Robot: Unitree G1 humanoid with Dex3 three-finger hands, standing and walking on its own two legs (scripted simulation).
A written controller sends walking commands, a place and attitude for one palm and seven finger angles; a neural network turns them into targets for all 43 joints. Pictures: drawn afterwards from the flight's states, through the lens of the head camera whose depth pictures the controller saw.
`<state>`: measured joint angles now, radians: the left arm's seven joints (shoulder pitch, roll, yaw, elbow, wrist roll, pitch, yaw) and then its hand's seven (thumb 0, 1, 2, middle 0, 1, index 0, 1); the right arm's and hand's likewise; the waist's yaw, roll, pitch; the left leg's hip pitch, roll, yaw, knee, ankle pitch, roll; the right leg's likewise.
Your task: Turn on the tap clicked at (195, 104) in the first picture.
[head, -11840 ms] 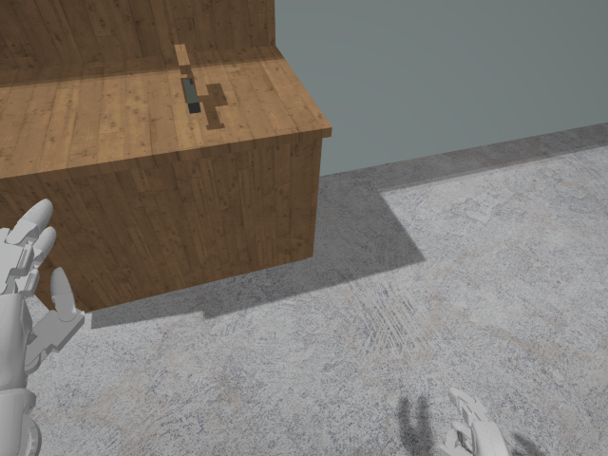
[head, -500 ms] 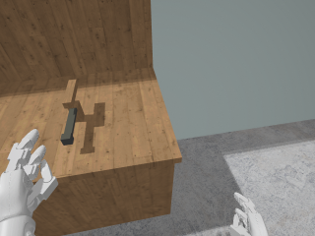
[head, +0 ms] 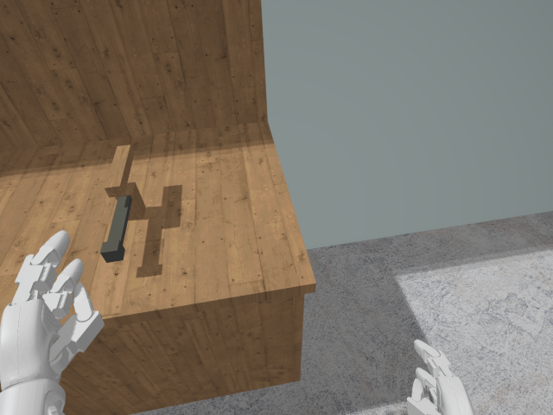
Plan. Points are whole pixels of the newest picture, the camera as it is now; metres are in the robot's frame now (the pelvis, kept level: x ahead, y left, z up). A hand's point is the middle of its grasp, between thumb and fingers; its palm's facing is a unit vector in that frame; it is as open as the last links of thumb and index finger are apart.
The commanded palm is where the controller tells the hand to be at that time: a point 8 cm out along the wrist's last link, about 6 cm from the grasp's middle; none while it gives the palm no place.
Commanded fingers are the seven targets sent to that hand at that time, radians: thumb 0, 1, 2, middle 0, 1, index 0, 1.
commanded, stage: turn the palm inward beside the body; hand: left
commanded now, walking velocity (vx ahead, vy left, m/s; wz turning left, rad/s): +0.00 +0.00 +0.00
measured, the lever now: (113, 251) +0.35 +0.34 +0.02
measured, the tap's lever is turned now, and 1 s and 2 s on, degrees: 0 0 0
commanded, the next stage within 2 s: reach beside the lever's end, fingers flat in 0.06 s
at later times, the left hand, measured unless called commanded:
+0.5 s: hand (93, 314) +0.19 +0.25 +0.12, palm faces +0.48 -0.86 -0.14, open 7.4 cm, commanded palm +0.16 +0.29 +0.12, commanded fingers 0.00 0.90 0.90 -0.20 -0.30 -0.20 -0.30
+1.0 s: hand (96, 293) +0.24 +0.28 +0.08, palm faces +0.50 -0.86 -0.13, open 7.5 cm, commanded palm +0.20 +0.33 +0.09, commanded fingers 0.00 0.90 0.90 -0.18 -0.24 -0.18 -0.24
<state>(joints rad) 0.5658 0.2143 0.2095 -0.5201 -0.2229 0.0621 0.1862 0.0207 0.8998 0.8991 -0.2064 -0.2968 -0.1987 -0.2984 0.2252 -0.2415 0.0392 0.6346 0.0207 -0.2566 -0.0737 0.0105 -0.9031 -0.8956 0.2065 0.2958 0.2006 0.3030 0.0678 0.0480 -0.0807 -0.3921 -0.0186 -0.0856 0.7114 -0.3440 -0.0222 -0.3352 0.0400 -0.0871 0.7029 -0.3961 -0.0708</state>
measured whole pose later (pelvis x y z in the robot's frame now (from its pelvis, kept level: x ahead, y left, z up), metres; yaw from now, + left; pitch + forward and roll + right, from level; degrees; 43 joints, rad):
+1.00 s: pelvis +0.00 +0.02 +0.00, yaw -1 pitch +5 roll -1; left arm 0.30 0.23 0.31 -0.06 -0.21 -0.14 0.16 0.02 0.90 0.90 -0.19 -0.26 -0.19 -0.26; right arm 0.22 -0.25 0.01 0.68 0.01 -0.21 -0.06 0.01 -0.90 -0.90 0.21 0.30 0.20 0.30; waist 0.02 0.03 -0.07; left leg -0.48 -0.02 -0.06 0.75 -0.36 0.00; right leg -0.42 0.03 -0.07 0.73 -0.40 -0.05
